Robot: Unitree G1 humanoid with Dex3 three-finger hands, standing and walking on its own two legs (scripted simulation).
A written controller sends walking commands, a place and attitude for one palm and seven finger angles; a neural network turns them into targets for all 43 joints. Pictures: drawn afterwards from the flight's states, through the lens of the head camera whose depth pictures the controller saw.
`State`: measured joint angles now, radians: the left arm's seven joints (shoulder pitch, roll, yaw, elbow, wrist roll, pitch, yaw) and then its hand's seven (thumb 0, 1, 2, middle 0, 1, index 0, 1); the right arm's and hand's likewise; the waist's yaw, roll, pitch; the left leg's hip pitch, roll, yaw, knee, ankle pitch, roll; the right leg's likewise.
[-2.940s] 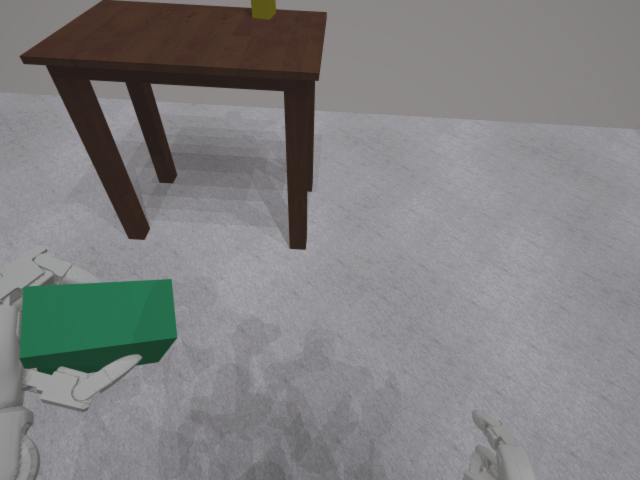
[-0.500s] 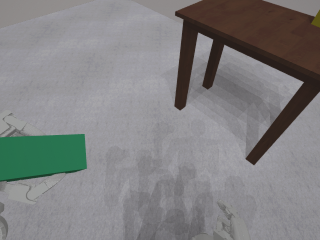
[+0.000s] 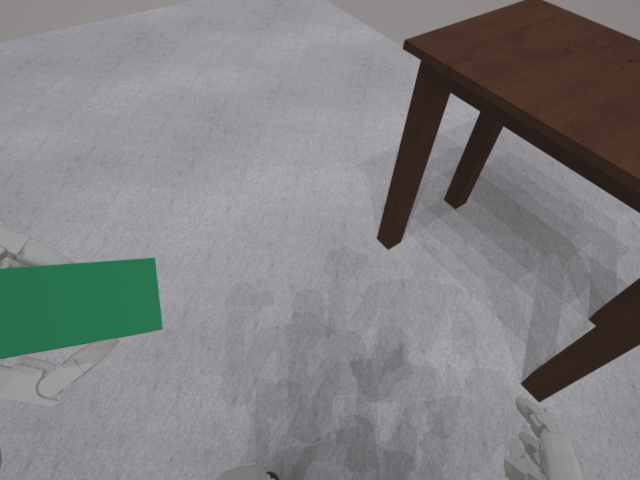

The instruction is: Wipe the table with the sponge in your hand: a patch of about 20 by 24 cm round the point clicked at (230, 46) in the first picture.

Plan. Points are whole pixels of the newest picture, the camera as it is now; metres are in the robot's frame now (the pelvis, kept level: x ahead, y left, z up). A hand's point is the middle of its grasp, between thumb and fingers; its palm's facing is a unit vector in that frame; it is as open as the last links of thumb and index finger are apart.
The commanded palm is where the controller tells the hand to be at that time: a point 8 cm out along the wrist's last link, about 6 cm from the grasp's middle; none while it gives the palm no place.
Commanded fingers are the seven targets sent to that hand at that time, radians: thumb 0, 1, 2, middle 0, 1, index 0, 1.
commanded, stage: walk to a spot facing it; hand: left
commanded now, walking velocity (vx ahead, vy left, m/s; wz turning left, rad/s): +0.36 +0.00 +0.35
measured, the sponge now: (94, 306) +0.22 +0.21 +0.18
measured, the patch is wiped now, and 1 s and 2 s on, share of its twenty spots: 0.00 0.00 0.00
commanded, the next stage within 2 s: none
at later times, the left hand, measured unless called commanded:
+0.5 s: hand (110, 239) +0.29 +0.22 +0.18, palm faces +0.60 -0.68 -0.42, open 9.7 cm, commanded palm +0.22 +0.26 +0.20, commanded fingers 0.00 0.10 1.30 -1.20 -1.60 -1.20 -1.60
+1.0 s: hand (56, 230) +0.27 +0.25 +0.21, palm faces +0.69 -0.55 -0.47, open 9.6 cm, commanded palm +0.21 +0.27 +0.20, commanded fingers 0.00 0.10 1.30 -1.20 -1.60 -1.20 -1.60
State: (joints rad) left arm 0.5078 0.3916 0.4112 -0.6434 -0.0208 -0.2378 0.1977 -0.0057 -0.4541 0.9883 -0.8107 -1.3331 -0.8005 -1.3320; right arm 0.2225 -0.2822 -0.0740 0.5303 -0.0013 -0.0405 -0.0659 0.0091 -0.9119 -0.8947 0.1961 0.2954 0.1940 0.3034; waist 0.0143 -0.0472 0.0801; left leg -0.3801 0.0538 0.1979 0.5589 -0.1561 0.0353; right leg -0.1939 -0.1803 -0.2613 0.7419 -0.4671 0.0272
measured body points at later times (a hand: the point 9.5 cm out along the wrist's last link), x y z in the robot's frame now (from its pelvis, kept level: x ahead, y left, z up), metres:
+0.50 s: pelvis +0.13 -0.06 +0.01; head +0.16 -0.07 +0.46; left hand +0.25 +0.26 +0.21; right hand +0.34 -0.25 -0.10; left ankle +0.09 +0.07 -0.62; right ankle +0.15 -0.16 -0.72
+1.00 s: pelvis +0.20 -0.05 +0.02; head +0.23 -0.02 +0.46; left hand +0.23 +0.28 +0.24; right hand +0.44 -0.14 -0.07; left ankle +0.21 +0.08 -0.72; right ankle +0.28 -0.18 -0.68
